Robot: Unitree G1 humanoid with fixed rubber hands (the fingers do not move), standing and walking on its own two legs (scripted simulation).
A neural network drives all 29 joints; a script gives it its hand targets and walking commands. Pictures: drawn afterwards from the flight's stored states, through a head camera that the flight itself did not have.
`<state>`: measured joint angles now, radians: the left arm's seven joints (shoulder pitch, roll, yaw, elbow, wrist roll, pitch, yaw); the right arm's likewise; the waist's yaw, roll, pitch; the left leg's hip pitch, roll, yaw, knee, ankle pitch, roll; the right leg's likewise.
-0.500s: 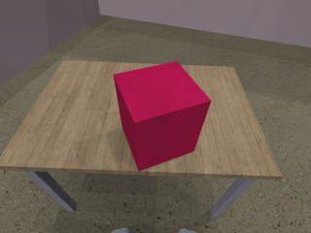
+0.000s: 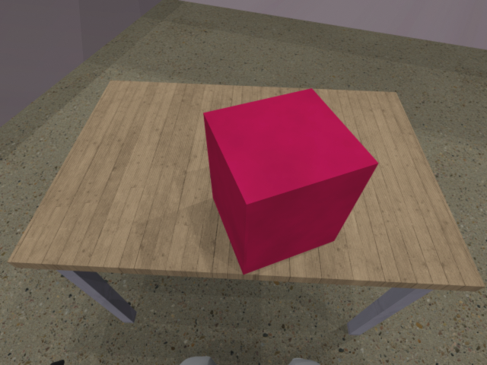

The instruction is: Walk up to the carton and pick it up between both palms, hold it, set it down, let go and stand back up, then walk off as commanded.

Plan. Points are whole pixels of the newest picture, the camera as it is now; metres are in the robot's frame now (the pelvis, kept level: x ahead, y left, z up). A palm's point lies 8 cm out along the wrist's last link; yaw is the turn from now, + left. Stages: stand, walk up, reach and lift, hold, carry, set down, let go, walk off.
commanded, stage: walk up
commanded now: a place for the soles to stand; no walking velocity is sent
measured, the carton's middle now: (276, 184) +0.43 -0.05 +0.03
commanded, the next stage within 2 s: stand in 0.84 s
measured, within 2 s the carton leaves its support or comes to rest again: neither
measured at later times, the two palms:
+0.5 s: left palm (53, 363) +0.14 +0.32 -0.09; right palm out of the picture +0.13 -0.31 -0.11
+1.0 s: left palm out of the picture +0.13 +0.31 -0.09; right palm out of the picture +0.14 -0.29 -0.08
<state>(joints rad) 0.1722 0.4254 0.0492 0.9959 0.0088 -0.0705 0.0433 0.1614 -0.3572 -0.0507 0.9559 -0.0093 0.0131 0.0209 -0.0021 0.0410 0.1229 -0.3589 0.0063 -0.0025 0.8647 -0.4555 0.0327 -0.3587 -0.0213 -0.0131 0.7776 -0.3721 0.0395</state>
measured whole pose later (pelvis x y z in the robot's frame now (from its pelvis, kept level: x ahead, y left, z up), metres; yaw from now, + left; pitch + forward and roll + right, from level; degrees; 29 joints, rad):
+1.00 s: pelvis +0.02 +0.01 +0.02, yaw +0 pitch -4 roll +0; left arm 0.05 0.37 0.01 1.04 0.01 -0.02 0.01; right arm 0.06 -0.35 -0.02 1.00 0.00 -0.01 0.00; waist 0.01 -0.02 0.11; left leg -0.22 -0.01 0.00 0.63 -0.34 0.02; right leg -0.26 -0.04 -0.07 0.60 -0.27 0.01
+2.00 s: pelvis +0.03 -0.06 +0.03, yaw +0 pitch -6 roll +2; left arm 0.20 0.29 0.17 0.45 0.02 0.34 0.06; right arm 0.14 -0.31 -0.03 0.74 0.02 -0.11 0.09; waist 0.05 -0.08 0.08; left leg -0.10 0.07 0.00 0.49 -0.28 -0.06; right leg -0.19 0.02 -0.09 0.57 -0.28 -0.09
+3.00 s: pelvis +0.05 -0.03 +0.03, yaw -2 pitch -1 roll +0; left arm 0.40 -0.01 -0.09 0.05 0.02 0.03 0.26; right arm 0.22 -0.43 0.03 0.66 0.38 -0.33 0.29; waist 0.04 0.00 -0.04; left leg -0.15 0.07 0.02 0.46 -0.29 -0.05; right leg -0.22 0.03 -0.07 0.47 -0.24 -0.05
